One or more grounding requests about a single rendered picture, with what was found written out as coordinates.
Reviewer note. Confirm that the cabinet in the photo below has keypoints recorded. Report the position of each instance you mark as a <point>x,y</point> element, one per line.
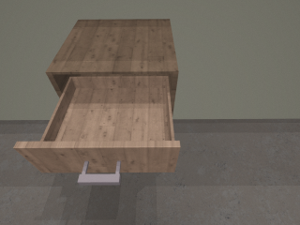
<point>116,48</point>

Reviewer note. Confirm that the drawer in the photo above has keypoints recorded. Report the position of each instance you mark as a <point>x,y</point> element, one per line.
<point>105,119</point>

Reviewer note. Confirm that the handle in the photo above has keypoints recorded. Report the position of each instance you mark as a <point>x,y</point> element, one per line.
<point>100,179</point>

